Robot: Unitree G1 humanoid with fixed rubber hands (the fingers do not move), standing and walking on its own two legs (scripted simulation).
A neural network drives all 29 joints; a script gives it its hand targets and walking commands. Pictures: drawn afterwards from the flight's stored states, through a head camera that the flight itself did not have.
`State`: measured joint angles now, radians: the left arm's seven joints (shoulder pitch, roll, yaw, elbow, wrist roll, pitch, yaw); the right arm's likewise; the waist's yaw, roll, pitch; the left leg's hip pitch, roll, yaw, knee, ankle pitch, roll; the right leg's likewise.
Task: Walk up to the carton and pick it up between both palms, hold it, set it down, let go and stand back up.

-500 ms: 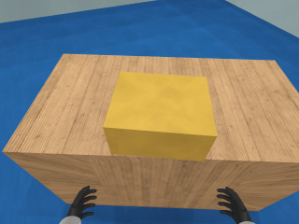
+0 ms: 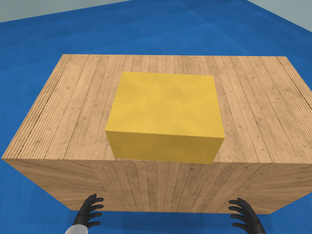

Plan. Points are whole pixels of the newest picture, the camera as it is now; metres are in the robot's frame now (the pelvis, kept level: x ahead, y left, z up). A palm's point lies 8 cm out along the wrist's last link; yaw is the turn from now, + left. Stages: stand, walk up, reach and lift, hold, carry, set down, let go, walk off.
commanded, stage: let go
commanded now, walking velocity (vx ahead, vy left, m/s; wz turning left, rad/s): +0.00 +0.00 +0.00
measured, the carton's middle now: (165, 115) +0.47 +0.01 -0.02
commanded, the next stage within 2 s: stand in 0.18 s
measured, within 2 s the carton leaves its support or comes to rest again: neither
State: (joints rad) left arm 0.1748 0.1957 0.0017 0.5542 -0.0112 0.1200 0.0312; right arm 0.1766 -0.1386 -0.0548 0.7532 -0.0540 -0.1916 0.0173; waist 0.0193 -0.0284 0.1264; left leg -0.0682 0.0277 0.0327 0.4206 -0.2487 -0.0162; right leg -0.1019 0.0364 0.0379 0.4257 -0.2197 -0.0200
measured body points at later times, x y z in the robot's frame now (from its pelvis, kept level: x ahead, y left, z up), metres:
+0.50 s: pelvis +0.00 +0.01 -0.01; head -0.04 +0.01 +0.44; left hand +0.08 +0.26 -0.13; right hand +0.09 -0.24 -0.13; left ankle -0.01 +0.13 -0.74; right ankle +0.01 -0.11 -0.74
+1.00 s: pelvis -0.06 +0.01 -0.01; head -0.10 +0.01 +0.44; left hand -0.08 +0.25 -0.15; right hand -0.06 -0.23 -0.16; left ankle -0.01 +0.13 -0.74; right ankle +0.01 -0.11 -0.74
